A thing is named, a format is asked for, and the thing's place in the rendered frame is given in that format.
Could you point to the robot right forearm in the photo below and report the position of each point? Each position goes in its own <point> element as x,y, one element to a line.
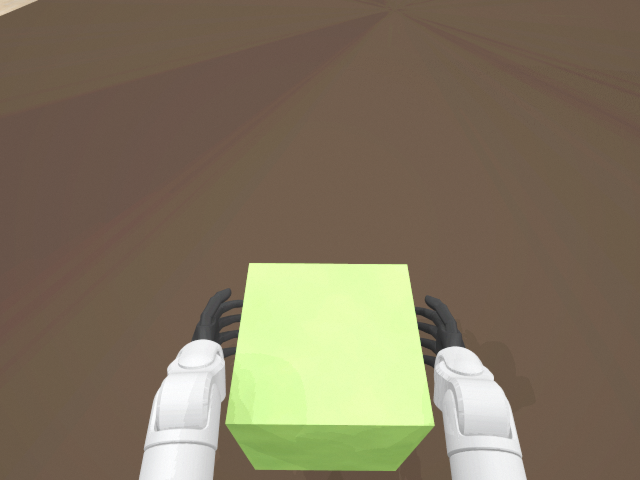
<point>481,437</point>

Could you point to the left robot hand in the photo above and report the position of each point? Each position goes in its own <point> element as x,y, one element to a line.
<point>210,322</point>

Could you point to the carton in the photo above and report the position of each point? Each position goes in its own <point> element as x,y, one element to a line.
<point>329,371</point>

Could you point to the right robot hand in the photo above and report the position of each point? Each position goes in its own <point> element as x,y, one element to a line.
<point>445,332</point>

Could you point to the robot left forearm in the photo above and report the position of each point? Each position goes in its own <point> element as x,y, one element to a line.
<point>183,429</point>

